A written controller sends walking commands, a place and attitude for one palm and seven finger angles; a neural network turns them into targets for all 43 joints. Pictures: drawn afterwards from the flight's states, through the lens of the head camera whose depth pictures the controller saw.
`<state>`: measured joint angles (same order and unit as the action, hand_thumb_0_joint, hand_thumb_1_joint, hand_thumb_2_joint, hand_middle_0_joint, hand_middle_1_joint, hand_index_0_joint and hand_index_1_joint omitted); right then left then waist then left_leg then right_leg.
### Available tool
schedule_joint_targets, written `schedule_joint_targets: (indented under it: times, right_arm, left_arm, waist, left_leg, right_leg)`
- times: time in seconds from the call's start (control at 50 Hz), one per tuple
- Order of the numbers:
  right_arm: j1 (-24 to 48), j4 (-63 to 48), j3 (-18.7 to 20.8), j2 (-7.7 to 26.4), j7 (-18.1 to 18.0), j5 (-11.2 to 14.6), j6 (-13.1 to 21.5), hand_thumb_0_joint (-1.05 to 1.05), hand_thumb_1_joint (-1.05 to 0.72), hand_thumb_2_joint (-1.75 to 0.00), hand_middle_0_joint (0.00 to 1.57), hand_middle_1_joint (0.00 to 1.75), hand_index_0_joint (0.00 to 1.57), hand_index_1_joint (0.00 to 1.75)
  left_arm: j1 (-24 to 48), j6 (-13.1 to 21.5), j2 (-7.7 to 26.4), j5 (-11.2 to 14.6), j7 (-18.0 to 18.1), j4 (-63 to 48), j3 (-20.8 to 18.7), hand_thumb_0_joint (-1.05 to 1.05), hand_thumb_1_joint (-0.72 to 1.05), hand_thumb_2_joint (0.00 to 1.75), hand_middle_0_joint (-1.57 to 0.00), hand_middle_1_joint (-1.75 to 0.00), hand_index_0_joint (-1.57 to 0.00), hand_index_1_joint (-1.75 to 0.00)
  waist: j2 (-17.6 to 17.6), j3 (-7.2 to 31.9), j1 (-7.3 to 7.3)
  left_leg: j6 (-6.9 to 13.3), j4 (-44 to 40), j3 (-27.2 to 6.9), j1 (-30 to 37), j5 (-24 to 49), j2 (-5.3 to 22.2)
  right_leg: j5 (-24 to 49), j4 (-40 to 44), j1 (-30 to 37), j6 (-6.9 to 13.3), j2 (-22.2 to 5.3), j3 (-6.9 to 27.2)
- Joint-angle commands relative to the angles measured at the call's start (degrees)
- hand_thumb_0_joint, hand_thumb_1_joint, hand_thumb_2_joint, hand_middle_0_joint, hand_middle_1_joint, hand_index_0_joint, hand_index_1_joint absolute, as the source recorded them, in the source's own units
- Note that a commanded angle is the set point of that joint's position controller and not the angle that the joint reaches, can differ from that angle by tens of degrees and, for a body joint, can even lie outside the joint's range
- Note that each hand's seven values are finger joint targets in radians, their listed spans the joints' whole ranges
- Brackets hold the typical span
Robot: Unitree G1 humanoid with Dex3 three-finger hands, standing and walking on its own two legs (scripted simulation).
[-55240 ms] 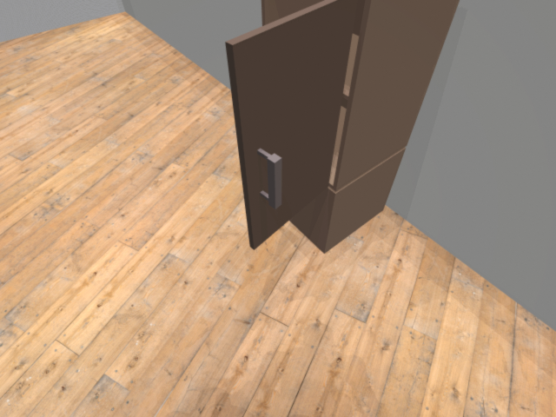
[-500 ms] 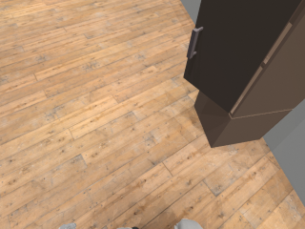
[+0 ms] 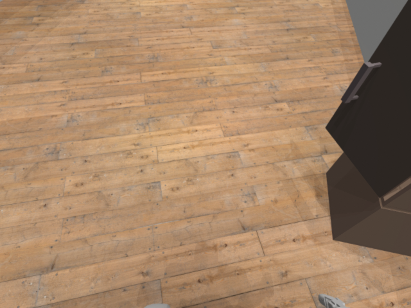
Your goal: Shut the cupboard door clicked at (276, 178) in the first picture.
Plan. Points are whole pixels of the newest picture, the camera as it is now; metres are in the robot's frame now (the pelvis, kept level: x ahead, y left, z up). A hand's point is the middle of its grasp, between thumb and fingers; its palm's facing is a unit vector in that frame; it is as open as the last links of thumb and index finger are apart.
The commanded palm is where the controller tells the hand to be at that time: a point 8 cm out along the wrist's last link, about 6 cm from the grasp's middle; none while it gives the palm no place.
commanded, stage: walk to a spot facing it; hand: left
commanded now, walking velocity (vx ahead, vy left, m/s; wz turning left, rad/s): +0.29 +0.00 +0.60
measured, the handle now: (361, 83) +0.81 -0.49 -0.05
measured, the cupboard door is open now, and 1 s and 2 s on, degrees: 29 29 29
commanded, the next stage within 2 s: turn to face it in 1.04 s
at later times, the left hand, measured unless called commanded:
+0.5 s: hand out of the picture +0.10 +0.19 -0.14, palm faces +0.31 -0.92 -0.26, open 7.4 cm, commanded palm none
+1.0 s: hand (72, 268) +0.20 +0.31 -0.15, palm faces +0.54 -0.82 -0.20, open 7.4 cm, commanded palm none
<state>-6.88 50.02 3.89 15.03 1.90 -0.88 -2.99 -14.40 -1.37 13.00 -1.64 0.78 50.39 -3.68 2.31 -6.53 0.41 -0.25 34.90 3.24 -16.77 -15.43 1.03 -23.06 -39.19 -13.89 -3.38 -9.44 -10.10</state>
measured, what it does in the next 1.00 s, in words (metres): walks ahead, turning left: right foot, then left foot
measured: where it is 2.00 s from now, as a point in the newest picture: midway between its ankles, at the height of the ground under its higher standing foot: (163, 234)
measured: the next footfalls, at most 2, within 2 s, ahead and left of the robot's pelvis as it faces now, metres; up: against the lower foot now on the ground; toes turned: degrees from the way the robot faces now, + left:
right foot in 0.36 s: +0.16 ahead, -0.13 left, +0.00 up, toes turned +8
left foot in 0.76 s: +0.25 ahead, +0.20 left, +0.00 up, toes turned +34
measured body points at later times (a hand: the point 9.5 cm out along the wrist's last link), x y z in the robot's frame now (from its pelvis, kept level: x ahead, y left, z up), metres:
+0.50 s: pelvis +0.10 -0.02 +0.02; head +0.14 -0.02 +0.46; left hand +0.09 +0.24 -0.12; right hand +0.21 -0.26 -0.14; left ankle +0.03 +0.10 -0.63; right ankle +0.12 -0.14 -0.72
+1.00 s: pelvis +0.26 +0.11 +0.02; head +0.29 +0.14 +0.47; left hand +0.17 +0.35 -0.13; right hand +0.45 -0.06 -0.12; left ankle +0.22 +0.17 -0.72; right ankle +0.38 -0.01 -0.65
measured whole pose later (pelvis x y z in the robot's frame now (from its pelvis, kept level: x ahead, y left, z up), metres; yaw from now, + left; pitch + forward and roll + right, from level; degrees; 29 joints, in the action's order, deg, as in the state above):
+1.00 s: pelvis +0.26 +0.11 +0.02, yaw +31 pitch +0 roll +0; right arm -12.0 54.2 1.9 9.8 -0.9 -1.0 3.4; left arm -13.3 0.2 12.6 -2.2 -1.2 54.6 -4.6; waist 1.9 -4.8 -0.6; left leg 4.1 25.6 4.5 -11.9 -14.3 -2.2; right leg -14.6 -58.3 -31.9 -2.5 -8.3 -2.0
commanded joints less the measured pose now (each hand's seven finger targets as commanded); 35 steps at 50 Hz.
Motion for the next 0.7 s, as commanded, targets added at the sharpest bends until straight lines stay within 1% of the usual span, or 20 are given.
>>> schedule_joint_targets:
  times: [0.0,0.04,0.06,0.1,0.22,0.26,0.28,0.3,0.32,0.34,0.36,0.38,0.4,0.42,0.44,0.46,0.52,0.62,0.66,0.68]
  right_arm:
    - [-15.4,0.2,3.3,14.5,-1.6,-1.1,1.6,0.0,-0.9,-0.9,0.2,0.3,0.2,0.3]
    - [-9.7,-1.6,2.3,11.7,-2.4,-1.2,2.2,0.0,-0.9,-0.9,0.2,0.3,0.2,0.3]
    - [-7.1,-2.2,1.8,10.7,-2.4,-1.2,2.5,0.0,-0.9,-0.9,0.2,0.3,0.2,0.3]
    - [-5.8,-2.7,1.5,10.1,-2.5,-1.1,3.1,0.0,-0.9,-0.9,0.2,0.3,0.2,0.3]
    - [-6.7,-1.5,2.1,10.1,-2.1,-1.1,3.4,0.0,-0.9,-0.9,0.2,0.3,0.2,0.3]
    - [-5.8,-1.3,2.2,9.8,-2.1,-1.0,3.3,0.0,-0.9,-0.9,0.2,0.3,0.2,0.3]
    - [-4.5,-1.6,2.1,9.3,-2.1,-0.9,3.2,0.0,-0.9,-0.9,0.2,0.3,0.2,0.3]
    - [-2.9,-2.1,2.0,7.9,-2.1,-0.6,3.2,0.0,-0.9,-0.9,0.2,0.3,0.2,0.3]
    - [-3.5,-3.1,1.1,3.9,-1.9,0.1,3.6,0.0,-0.9,-0.9,0.2,0.3,0.2,0.3]
    - [-2.6,-4.6,0.7,1.4,-1.5,0.2,3.8,0.0,-0.9,-0.9,0.2,0.3,0.2,0.3]
    - [-3.6,-4.5,1.4,2.9,-1.1,-0.9,3.4,0.0,-0.9,-0.9,0.2,0.3,0.2,0.3]
    - [-3.7,-3.7,1.6,2.4,-0.9,-1.1,3.5,0.0,-0.9,-0.9,0.2,0.3,0.2,0.3]
    - [-3.2,-2.5,1.8,3.3,-0.4,-1.4,3.4,0.0,-0.9,-0.9,0.2,0.3,0.2,0.3]
    - [-3.7,-1.5,1.6,2.4,0.1,-1.4,3.1,0.0,-0.9,-0.9,0.2,0.3,0.2,0.3]
    - [-4.6,-0.7,1.4,0.9,0.6,-1.1,3.0,0.0,-0.9,-0.9,0.2,0.3,0.2,0.3]
    - [-4.4,-0.3,1.1,0.0,0.8,-1.0,2.9,0.0,-0.9,-0.9,0.2,0.3,0.2,0.3]
    - [-0.4,-1.3,0.4,-1.8,1.2,-0.7,3.0,0.0,-0.9,-0.9,0.2,0.3,0.2,0.3]
    - [5.8,-3.6,-0.6,-2.3,1.9,-0.6,3.8,0.0,-0.9,-0.9,0.2,0.3,0.2,0.3]
    - [3.3,-3.2,-0.3,-1.2,1.6,-0.6,4.5,0.0,-0.9,-0.9,0.2,0.3,0.2,0.3]
    - [-1.0,-2.1,0.0,-0.2,1.2,-0.7,4.7,0.0,-0.9,-0.9,0.2,0.3,0.2,0.3]
  left_arm:
    - [6.3,0.2,7.2,-0.2,0.6,-7.9,-1.8,0.0,0.9,0.9,-0.2,-0.3,-0.2,-0.3]
    - [8.2,0.5,7.5,0.0,-0.4,-7.2,-2.1,0.0,0.9,0.9,-0.2,-0.3,-0.2,-0.3]
    - [6.7,0.7,7.3,-0.1,-1.1,-6.2,-2.3,0.0,0.9,0.9,-0.2,-0.3,-0.2,-0.3]
    - [4.6,1.0,6.8,0.0,-1.8,-5.1,-2.3,0.0,0.9,0.9,-0.2,-0.3,-0.2,-0.3]
    - [4.4,1.7,6.0,0.0,-2.4,-5.7,-1.9,0.0,0.9,0.9,-0.2,-0.3,-0.2,-0.3]
    - [1.7,2.2,6.1,0.0,-2.5,-5.0,-2.1,0.0,0.9,0.9,-0.2,-0.3,-0.2,-0.3]
    - [-2.0,2.4,6.3,-0.1,-2.5,-3.9,-2.4,0.0,0.9,0.9,-0.2,-0.3,-0.2,-0.3]
    - [-7.5,2.9,7.9,-0.2,-2.2,-2.3,-3.0,0.0,0.9,0.9,-0.2,-0.3,-0.2,-0.3]
    - [-13.6,3.7,12.0,-0.8,-1.3,-1.0,-4.0,0.0,0.9,0.9,-0.2,-0.3,-0.2,-0.3]
    - [-15.5,3.6,15.7,-0.7,-0.5,-1.1,-4.3,0.0,0.9,0.9,-0.2,-0.3,-0.2,-0.3]
    - [-10.8,3.3,14.4,-0.1,-0.3,-2.1,-3.9,0.0,0.9,0.9,-0.2,-0.3,-0.2,-0.3]
    - [-6.3,4.0,12.8,-0.2,0.0,-2.9,-3.7,0.0,0.9,0.9,-0.2,-0.3,-0.2,-0.3]
    - [-2.9,4.6,9.5,-0.2,0.1,-2.9,-2.8,0.0,0.9,0.9,-0.2,-0.3,-0.2,-0.3]
    - [-1.3,5.1,7.0,-0.2,0.1,-2.7,-2.1,0.0,0.9,0.9,-0.2,-0.3,-0.2,-0.3]
    - [-1.8,5.4,6.1,-0.2,0.1,-2.0,-2.1,0.0,0.9,0.9,-0.2,-0.3,-0.2,-0.3]
    - [-3.3,5.8,5.9,-0.2,0.1,-1.2,-2.0,0.0,0.9,0.9,-0.2,-0.3,-0.2,-0.3]
    - [-8.6,6.1,5.9,-0.3,0.2,1.8,-2.0,0.0,0.9,0.9,-0.2,-0.3,-0.2,-0.3]
    - [-11.6,6.0,6.8,-0.3,0.2,3.9,-2.1,0.0,0.9,0.9,-0.2,-0.3,-0.2,-0.3]
    - [-10.6,5.9,8.1,-0.3,0.2,3.8,-2.5,0.0,0.9,0.9,-0.2,-0.3,-0.2,-0.3]
    - [-9.2,5.7,8.8,0.0,0.2,3.6,-2.7,0.0,0.9,0.9,-0.2,-0.3,-0.2,-0.3]
  waist:
    - [-15.0,10.7,7.62]
    - [-15.1,4.9,4.9]
    - [-13.5,3.6,3.21]
    - [-12.1,4.1,1.79]
    - [-11.0,4.1,1.19]
    - [-11.4,4.2,-0.13]
    - [-10.3,4.2,-2.19]
    - [-5.5,5.0,-5.13]
    - [7.9,7.7,-7.87]
    - [18.8,7.1,-8.51]
    - [10.1,4.9,-4.31]
    - [12.6,2.9,-2.69]
    - [11.6,0.2,-1.04]
    - [7.1,0.8,0.38]
    - [6.4,2.7,0.65]
    - [6.8,3.1,0.2]
    - [6.5,3.9,-1.73]
    - [6.9,2.3,-3.52]
    - [7.3,4.2,-1.93]
    - [7.1,6.3,0.73]
  left_leg:
    - [13.5,-16.8,-28.9,17.9,7.8,21.2]
    - [11.8,-19.6,-27.6,9.5,-10.2,16.8]
    - [10.7,-20.3,-25.2,7.6,-11.6,14.6]
    - [9.9,-20.3,-22.2,6.6,-10.7,12.0]
    - [10.0,-20.3,-22.2,2.9,-15.1,9.3]
    - [9.6,-18.0,-22.8,-1.3,-16.4,8.4]
    - [8.8,-14.9,-22.2,-6.4,-18.2,7.0]
    - [7.2,-7.6,-19.7,-14.8,-20.2,3.6]
    - [3.9,8.6,-12.2,-25.6,-21.7,-3.1]
    - [1.8,27.2,-6.4,-29.9,-22.6,-6.3]
    - [1.8,35.5,-9.1,-29.1,-17.6,-2.2]
    - [1.5,39.8,-9.8,-29.5,-11.9,0.6]
    - [1.0,40.5,-9.2,-28.3,-6.3,3.0]
    - [0.3,39.1,-8.0,-25.0,-2.1,4.0]
    - [0.1,36.0,-6.3,-22.6,-1.0,4.0]
    - [-0.3,33.1,-4.7,-22.5,-0.3,3.6]
    - [-0.4,23.7,-1.2,-23.7,-0.8,3.0]
    - [1.3,7.5,3.1,-19.0,0.0,1.9]
    - [3.0,3.1,4.5,-11.5,-2.3,0.3]
    - [3.8,0.3,6.2,-3.7,-0.8,-1.8]
  right_leg:
    - [-13.8,-23.4,-23.3,0.4,2.5,7.7]
    - [-6.0,-25.5,-24.7,0.5,2.0,10.0]
    - [-2.3,-24.9,-24.4,0.3,2.3,10.0]
    - [0.5,-20.4,-21.8,0.0,3.1,9.1]
    - [3.0,-4.6,-13.6,-0.5,6.4,6.2]
    - [4.6,0.3,-6.0,-0.4,8.3,5.2]
    - [6.2,3.7,1.4,-0.3,9.3,4.5]
    - [5.4,9.3,12.5,0.2,8.2,6.4]
    - [-9.7,19.8,23.1,3.3,-3.6,20.2]
    - [-23.7,32.2,20.5,9.0,-18.6,42.0]
    - [-28.7,33.6,12.3,10.8,-19.8,41.6]
    - [-29.6,34.0,7.0,11.0,-18.7,42.2]
    - [-22.0,33.2,3.1,9.8,-16.2,33.0]
    - [-11.3,31.3,1.4,8.6,-13.2,22.9]
    - [-2.2,29.4,3.1,8.1,-10.8,16.0]
    - [6.5,28.2,5.7,7.9,-9.5,11.4]
    - [23.6,25.6,13.9,8.2,-9.4,4.9]
    - [33.3,22.7,17.4,7.6,-10.7,0.1]
    - [40.1,17.7,17.1,7.5,-11.8,-1.4]
    - [44.0,12.1,14.5,6.6,-10.9,-3.4]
